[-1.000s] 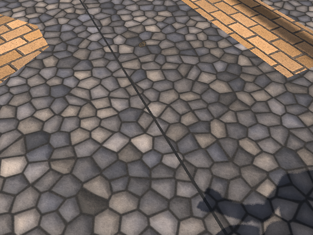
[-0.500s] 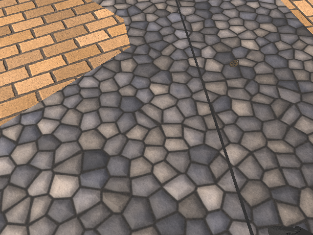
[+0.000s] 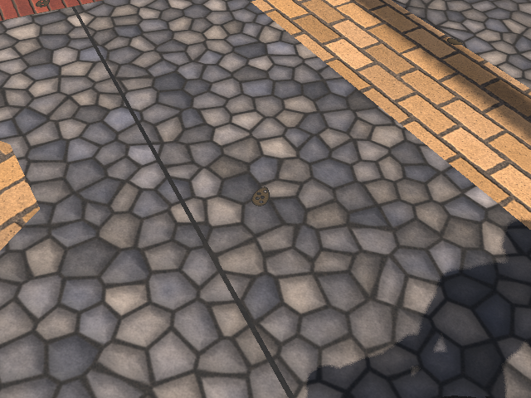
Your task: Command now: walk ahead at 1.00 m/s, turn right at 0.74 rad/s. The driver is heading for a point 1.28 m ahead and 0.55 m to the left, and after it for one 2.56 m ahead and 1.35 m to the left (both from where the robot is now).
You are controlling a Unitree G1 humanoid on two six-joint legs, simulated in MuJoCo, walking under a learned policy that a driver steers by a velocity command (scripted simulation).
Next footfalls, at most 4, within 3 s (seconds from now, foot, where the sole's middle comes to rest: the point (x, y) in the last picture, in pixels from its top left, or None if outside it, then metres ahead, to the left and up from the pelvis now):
0.32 left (195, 380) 0.52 0.20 -0.75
0.76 right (231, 225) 1.00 0.16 -0.75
1.22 left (92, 176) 1.17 0.63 -0.75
1.64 right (80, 111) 1.49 0.76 -0.75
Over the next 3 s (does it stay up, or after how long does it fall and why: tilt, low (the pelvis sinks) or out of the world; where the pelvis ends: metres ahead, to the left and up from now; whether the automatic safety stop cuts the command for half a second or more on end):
stays up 1.38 0.80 0.03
